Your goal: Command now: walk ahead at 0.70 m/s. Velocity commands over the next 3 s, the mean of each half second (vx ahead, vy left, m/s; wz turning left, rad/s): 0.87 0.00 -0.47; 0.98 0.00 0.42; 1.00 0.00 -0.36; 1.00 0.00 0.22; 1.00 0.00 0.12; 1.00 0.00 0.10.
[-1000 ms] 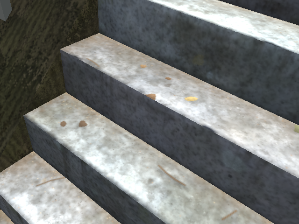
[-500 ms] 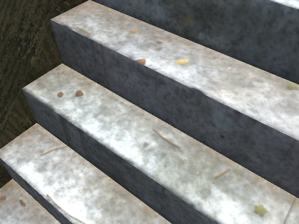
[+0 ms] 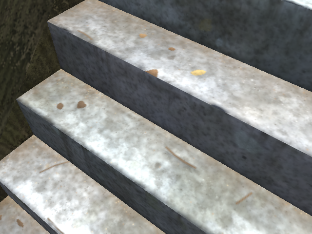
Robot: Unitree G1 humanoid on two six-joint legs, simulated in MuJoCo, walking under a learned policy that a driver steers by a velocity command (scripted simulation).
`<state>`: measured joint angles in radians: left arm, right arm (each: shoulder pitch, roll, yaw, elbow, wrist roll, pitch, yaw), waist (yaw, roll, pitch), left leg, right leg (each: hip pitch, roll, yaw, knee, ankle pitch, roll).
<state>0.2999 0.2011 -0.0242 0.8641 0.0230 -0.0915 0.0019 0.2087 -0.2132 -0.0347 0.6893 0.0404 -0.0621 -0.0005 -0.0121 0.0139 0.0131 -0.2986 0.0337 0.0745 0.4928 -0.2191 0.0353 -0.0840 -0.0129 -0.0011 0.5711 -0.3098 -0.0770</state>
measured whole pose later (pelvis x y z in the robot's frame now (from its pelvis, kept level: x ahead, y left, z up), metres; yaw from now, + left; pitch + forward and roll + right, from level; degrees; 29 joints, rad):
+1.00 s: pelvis -0.01 +0.00 -0.01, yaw +2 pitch +2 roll +0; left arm 0.16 0.13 -0.05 0.54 -0.02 -0.06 0.08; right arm 0.25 -0.22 0.05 0.83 0.00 -0.01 0.01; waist 0.09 0.00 -0.07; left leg -0.28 -0.01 0.15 0.58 -0.33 0.10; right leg -1.14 -0.01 0.00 2.39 -0.72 0.09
